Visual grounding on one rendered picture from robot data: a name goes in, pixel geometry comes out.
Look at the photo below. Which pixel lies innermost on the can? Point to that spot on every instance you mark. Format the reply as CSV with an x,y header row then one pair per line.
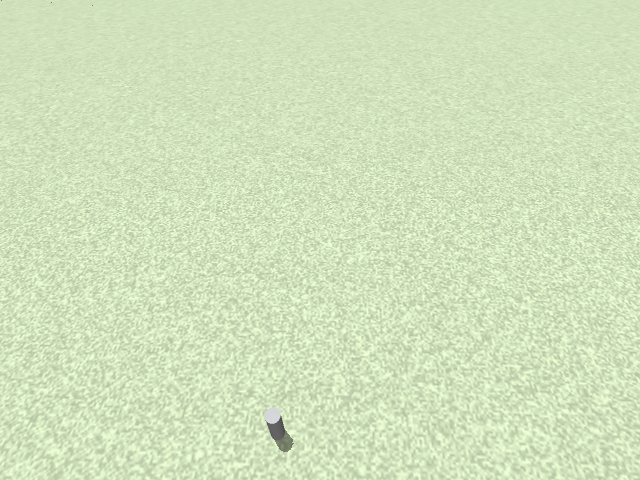
x,y
275,424

